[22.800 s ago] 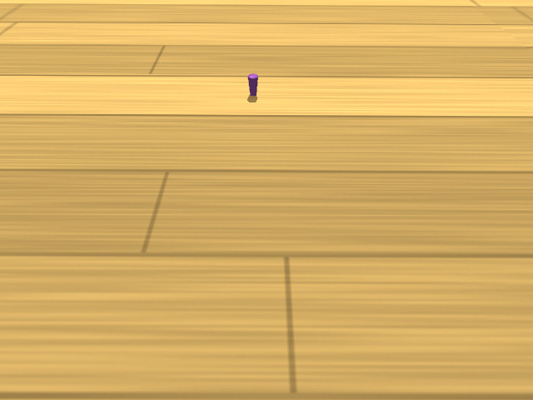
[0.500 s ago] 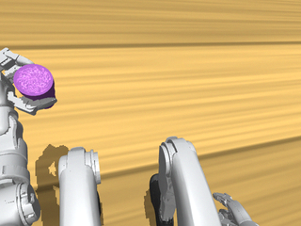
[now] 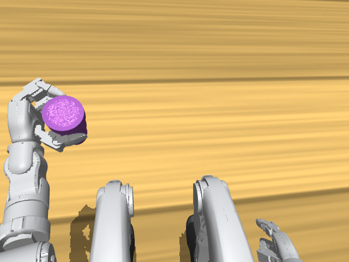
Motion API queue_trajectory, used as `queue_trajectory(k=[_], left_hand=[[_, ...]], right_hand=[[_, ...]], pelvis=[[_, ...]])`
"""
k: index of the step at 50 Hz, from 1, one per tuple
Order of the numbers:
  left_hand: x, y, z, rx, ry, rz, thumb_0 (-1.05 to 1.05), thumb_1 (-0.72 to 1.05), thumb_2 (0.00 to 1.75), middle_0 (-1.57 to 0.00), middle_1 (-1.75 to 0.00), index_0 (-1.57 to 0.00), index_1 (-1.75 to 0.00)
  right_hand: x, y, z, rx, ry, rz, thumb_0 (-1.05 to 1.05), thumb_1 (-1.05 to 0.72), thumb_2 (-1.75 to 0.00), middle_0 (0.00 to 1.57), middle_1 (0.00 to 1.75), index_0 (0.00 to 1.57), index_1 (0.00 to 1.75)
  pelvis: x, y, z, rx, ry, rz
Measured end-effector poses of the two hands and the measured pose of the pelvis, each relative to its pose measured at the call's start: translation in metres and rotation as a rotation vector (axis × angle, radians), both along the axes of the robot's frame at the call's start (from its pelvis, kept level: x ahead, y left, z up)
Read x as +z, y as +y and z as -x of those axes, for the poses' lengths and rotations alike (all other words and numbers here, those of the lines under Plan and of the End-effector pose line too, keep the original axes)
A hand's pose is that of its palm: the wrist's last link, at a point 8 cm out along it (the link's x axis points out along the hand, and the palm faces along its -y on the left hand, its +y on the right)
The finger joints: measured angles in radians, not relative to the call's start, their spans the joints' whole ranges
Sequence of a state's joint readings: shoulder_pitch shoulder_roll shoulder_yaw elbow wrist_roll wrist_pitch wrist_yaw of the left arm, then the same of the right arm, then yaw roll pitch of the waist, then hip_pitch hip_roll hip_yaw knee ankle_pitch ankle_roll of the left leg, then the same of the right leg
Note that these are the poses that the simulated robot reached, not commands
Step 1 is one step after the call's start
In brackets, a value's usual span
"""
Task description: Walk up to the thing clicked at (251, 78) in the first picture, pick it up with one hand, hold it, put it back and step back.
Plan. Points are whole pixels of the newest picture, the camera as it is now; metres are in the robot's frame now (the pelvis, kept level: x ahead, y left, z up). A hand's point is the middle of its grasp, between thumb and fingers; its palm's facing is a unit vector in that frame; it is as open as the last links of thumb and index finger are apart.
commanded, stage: lift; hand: left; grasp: from above
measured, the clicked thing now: (70, 125) +0.42 +0.22 -0.04
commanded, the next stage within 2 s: hold in 1.54 s
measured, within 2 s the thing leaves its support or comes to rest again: neither
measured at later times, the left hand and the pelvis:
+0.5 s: hand (3, 69) +0.40 +0.22 +0.19, palm faces +0.18 -0.98 -0.06, open 10.3 cm; pelvis +0.04 +0.00 +0.16, yaw +2 degrees
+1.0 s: hand out of the picture +0.40 +0.21 +0.28, palm faces +0.16 -0.99 -0.04, open 10.3 cm; pelvis +0.06 +0.01 +0.25, yaw +3 degrees
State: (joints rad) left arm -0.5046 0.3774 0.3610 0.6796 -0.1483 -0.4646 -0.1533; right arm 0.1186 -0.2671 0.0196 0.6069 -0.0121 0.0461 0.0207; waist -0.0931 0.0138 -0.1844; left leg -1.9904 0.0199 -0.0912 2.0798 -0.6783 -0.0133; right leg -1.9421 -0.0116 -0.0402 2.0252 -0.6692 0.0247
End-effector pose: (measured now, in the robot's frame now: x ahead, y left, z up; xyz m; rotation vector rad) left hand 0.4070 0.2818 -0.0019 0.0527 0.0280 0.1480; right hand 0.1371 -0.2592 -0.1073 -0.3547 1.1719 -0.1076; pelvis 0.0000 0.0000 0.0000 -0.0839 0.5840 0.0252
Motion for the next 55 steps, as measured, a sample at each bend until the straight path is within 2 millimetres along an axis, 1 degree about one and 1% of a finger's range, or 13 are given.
queue_trajectory(k=[6, 9, 19, 23, 26, 31, 37, 46, 55], left_hand=[[0.039, -0.004, 0.015, -0.001, 0.007, 0.005, -0.02, -0.61, 0.86, -0.89, -1.22, -0.89, -1.27], [0.063, -0.006, 0.021, 0.009, 0.005, 0.0, -0.02, -0.61, 0.86, -0.89, -1.22, -0.89, -1.27], [0.152, -0.012, 0.03, 0.017, 0.011, -0.022, -0.02, -0.61, 0.87, -0.89, -1.23, -0.88, -1.28], [0.181, -0.014, 0.035, 0.023, 0.026, -0.013, -0.02, -0.61, 0.87, -0.88, -1.23, -0.88, -1.28], [0.199, -0.014, 0.038, 0.033, 0.025, 0.006, -0.02, -0.61, 0.88, -0.88, -1.24, -0.87, -1.28], [0.221, -0.014, 0.038, 0.024, 0.029, 0.002, -0.02, -0.61, 0.88, -0.88, -1.24, -0.87, -1.29], [0.246, -0.015, 0.038, 0.007, 0.024, 0.007, -0.02, -0.61, 0.88, -0.88, -1.24, -0.87, -1.29], [0.276, -0.019, 0.038, 0.013, 0.013, 0.009, -0.02, -0.61, 0.88, -0.88, -1.24, -0.87, -1.29], [0.297, -0.027, 0.034, 0.006, 0.013, 0.028, -0.02, -0.61, 0.89, -0.87, -1.25, -0.87, -1.3]], right_hand=[[0.035, 0.004, -0.017, -0.01, -0.065, -0.011, 0.01, -0.94, -0.9, 0.21, 0.3, 0.21, 0.3], [0.054, 0.007, -0.025, -0.014, -0.091, -0.015, 0.01, -0.94, -0.9, 0.21, 0.3, 0.2, 0.3], [0.126, 0.018, -0.047, -0.03, -0.157, -0.043, 0.01, -0.94, -0.9, 0.21, 0.3, 0.2, 0.3], [0.155, 0.022, -0.052, -0.035, -0.181, -0.054, 0.01, -0.94, -0.9, 0.21, 0.3, 0.2, 0.3], [0.176, 0.024, -0.056, -0.03, -0.198, -0.057, 0.01, -0.94, -0.9, 0.21, 0.3, 0.2, 0.3], [0.204, 0.025, -0.059, -0.021, -0.218, -0.051, 0.01, -0.94, -0.9, 0.21, 0.3, 0.2, 0.3], [0.227, 0.025, -0.058, -0.012, -0.215, -0.052, 0.01, -0.94, -0.9, 0.21, 0.3, 0.2, 0.3], [0.249, 0.03, -0.055, -0.005, -0.198, -0.074, 0.01, -0.94, -0.9, 0.21, 0.3, 0.2, 0.3], [0.266, 0.031, -0.059, -0.011, -0.198, -0.087, 0.01, -0.93, -0.9, 0.21, 0.3, 0.2, 0.3]], pelvis=[[0.033, 0.001, -0.004, 0.005, -0.014, -0.005], [0.052, 0.001, -0.007, 0.009, -0.025, -0.008], [0.121, 0.003, -0.023, 0.023, -0.088, -0.016], [0.149, 0.004, -0.032, 0.027, -0.123, -0.02], [0.167, 0.005, -0.037, 0.031, -0.15, -0.022], [0.19, 0.006, -0.043, 0.036, -0.193, -0.026], [0.213, 0.008, -0.048, 0.037, -0.235, -0.031], [0.239, 0.007, -0.055, 0.038, -0.285, -0.043], [0.258, 0.005, -0.064, 0.04, -0.327, -0.051]])
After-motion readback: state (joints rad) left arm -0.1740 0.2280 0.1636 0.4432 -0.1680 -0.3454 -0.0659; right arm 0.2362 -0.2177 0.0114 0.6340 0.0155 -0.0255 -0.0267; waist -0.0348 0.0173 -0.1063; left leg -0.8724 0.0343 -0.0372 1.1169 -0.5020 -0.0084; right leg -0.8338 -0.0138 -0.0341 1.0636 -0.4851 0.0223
